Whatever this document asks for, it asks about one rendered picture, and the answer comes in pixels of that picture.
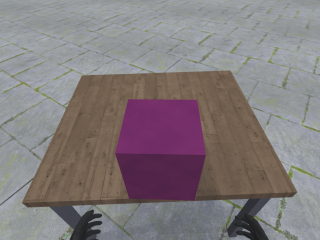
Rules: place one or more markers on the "table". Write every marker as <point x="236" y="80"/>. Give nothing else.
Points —
<point x="80" y="166"/>

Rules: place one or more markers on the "robot right hand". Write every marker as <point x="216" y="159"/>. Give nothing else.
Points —
<point x="256" y="231"/>

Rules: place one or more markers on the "carton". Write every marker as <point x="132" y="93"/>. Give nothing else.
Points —
<point x="161" y="150"/>

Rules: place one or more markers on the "robot left hand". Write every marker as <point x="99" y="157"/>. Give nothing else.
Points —
<point x="80" y="232"/>

